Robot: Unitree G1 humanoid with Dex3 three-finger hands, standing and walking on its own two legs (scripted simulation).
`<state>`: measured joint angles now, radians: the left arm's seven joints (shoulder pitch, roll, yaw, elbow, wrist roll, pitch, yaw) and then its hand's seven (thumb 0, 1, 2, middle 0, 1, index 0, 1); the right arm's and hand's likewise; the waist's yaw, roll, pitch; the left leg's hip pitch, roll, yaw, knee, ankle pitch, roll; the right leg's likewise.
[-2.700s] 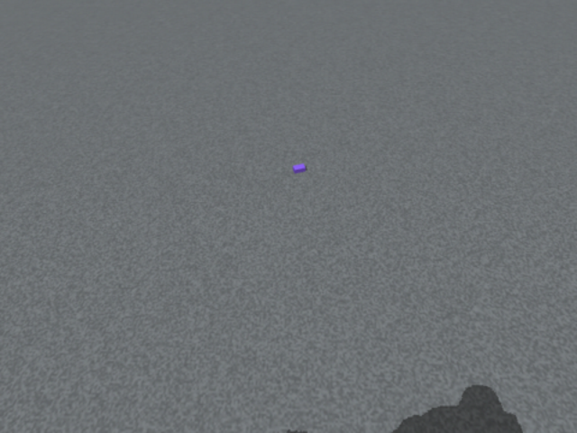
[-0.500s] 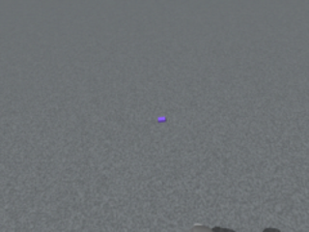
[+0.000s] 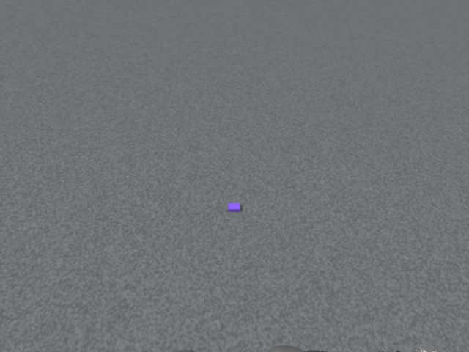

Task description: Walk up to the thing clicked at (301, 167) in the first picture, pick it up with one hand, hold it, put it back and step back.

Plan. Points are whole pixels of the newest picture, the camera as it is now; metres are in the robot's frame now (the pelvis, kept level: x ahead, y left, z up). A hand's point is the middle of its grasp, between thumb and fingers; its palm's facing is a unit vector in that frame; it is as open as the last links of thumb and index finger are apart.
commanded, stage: walk up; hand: left
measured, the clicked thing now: (234, 207) +0.89 -0.02 -0.74
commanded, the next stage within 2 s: none
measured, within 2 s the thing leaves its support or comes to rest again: neither
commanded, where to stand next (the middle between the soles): +0.54 -0.29 m, yaw +5 degrees
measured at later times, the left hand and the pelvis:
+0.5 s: hand (175, 299) +0.24 +0.13 -0.11, palm faces -0.01 -0.92 -0.39, open 7.4 cm; pelvis +0.17 -0.15 +0.01, yaw +0 degrees
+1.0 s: hand (228, 232) +0.40 +0.03 -0.13, palm faces -0.06 -0.93 -0.36, open 7.4 cm; pelvis +0.33 -0.26 +0.00, yaw +0 degrees
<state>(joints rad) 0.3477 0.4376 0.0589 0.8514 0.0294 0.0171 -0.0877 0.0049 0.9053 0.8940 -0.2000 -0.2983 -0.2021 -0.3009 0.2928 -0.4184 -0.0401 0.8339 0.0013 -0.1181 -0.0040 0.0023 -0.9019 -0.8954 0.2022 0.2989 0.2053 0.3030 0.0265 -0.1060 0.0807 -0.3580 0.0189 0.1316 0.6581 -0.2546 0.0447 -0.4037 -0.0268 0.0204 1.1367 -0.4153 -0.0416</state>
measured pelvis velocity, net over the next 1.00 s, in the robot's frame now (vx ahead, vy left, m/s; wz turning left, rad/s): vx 0.33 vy -0.26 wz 0.00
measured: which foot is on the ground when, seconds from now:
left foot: down 0.00-0.30, up 0.32-0.64, down 0.66-1.00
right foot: up 0.00-0.26, down 0.28-0.66, up 0.68-0.98, down 1.00-1.00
